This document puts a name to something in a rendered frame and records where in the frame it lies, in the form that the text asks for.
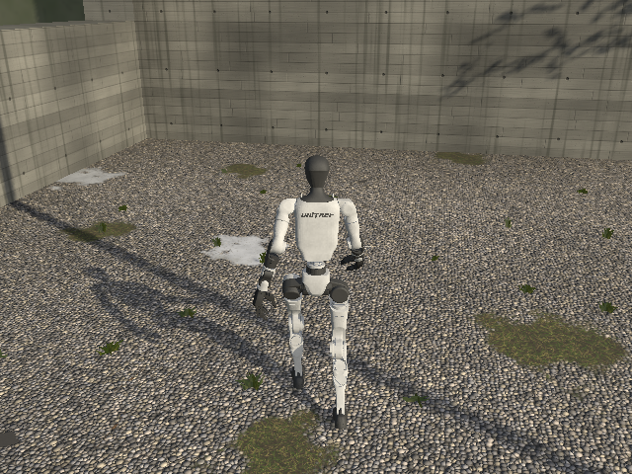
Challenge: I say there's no right robot foot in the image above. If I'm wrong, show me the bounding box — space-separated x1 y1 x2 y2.
333 407 348 430

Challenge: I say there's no robot left upper arm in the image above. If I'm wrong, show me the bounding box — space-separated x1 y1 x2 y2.
271 198 296 255

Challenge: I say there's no left robot shin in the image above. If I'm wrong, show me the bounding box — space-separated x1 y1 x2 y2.
288 316 303 376

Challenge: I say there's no left robot hand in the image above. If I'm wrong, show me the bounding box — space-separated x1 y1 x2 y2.
253 289 277 321

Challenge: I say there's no robot left forearm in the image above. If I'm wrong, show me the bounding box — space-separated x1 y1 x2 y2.
257 239 279 291

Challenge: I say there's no robot right forearm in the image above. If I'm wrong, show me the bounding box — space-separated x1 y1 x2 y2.
351 235 364 262

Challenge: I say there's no right robot hand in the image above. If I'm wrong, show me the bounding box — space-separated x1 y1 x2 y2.
341 255 363 271

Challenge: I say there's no robot right upper arm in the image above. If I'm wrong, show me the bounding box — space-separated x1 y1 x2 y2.
337 198 362 250

